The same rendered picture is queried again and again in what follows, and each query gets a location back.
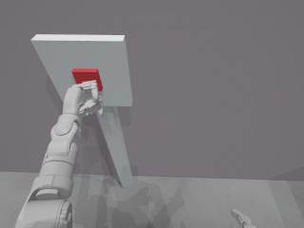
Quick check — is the left robot upper arm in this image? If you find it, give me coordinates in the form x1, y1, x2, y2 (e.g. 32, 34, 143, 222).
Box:
17, 199, 73, 228

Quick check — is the robot right hand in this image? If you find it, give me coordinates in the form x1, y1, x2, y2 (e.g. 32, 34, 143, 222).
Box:
230, 208, 256, 228

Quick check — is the robot left hand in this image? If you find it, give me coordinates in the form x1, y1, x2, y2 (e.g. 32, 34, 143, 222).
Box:
62, 80, 104, 123

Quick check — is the panel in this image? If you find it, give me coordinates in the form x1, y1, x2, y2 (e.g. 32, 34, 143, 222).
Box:
30, 34, 133, 189

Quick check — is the robot left forearm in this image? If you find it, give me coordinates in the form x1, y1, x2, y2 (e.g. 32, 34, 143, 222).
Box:
14, 114, 83, 228

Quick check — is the button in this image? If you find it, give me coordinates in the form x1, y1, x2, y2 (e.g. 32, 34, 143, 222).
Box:
71, 68, 103, 91

